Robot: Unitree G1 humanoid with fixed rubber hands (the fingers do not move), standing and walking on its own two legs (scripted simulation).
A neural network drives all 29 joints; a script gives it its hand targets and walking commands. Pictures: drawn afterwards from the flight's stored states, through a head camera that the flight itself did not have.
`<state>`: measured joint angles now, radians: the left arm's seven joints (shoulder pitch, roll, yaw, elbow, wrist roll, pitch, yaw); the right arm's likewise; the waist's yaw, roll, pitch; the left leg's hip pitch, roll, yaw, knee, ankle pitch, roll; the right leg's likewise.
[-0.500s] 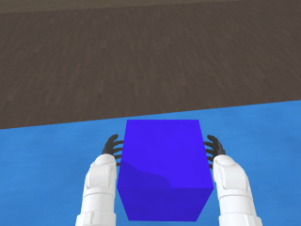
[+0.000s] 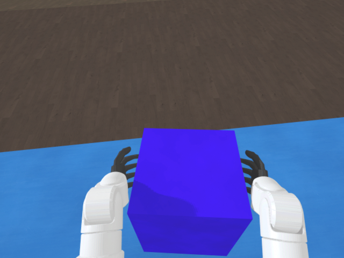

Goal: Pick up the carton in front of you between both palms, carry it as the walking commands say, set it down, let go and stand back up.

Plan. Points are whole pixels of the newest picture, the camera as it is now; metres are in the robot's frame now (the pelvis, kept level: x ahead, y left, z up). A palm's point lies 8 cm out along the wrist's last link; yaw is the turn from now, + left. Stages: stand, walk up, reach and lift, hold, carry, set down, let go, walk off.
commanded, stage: carry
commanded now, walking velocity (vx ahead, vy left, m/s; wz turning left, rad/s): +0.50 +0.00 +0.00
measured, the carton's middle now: (186, 194) +0.29 +0.00 +0.01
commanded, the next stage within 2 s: none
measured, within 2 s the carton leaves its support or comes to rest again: neither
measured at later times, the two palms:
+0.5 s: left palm (132, 101) +0.56 +0.17 +0.10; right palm (229, 102) +0.54 -0.13 +0.10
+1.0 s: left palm (145, 58) +0.88 +0.16 +0.10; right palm (215, 57) +0.89 -0.14 +0.09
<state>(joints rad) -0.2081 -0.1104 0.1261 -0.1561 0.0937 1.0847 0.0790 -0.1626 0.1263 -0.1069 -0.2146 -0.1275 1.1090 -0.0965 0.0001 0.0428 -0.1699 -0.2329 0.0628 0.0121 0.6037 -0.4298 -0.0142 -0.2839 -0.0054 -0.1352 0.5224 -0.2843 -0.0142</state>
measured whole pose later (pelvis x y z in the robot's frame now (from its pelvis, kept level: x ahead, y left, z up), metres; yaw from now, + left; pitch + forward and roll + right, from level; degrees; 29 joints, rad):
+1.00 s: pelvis +0.63 +0.00 +0.02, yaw +2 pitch +4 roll +2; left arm -0.10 -0.13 0.09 -0.37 0.09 1.15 0.09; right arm -0.08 0.13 -0.06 -0.40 -0.11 1.17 -0.09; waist 0.01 0.00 -0.09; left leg -0.62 0.10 0.15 0.65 -0.09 0.00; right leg -0.02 -0.02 -0.22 0.24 -0.30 -0.04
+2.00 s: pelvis +1.29 +0.00 +0.00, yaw +0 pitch +7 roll +1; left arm -0.86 -0.03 0.31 -0.03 0.06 1.30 0.15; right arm -0.88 0.02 -0.32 -0.04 -0.08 1.34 -0.14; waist 0.06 0.00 0.07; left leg -0.77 0.04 0.09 0.87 -0.22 0.06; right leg -0.17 0.00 -0.14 0.44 -0.39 -0.06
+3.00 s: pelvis +1.94 +0.01 +0.09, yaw +0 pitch +5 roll +1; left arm -0.82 0.01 0.29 0.14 0.07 1.32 0.12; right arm -0.78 0.01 -0.23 0.11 -0.06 1.32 -0.13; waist -0.09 0.00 0.00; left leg -0.44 -0.03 0.13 0.61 -0.39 0.09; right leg -0.56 0.01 0.00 1.35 -0.44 -0.05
